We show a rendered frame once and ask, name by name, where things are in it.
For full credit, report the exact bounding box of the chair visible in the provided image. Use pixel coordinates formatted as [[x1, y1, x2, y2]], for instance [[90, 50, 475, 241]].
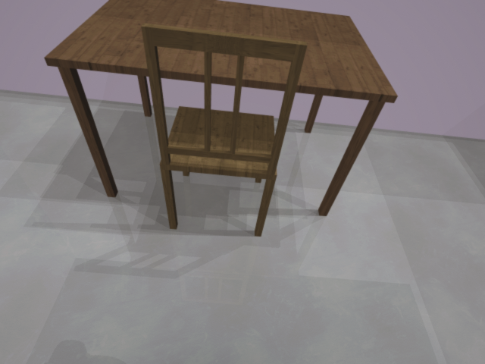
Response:
[[141, 23, 307, 237]]

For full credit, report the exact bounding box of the table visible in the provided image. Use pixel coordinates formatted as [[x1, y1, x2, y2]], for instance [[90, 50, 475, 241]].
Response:
[[44, 0, 398, 216]]

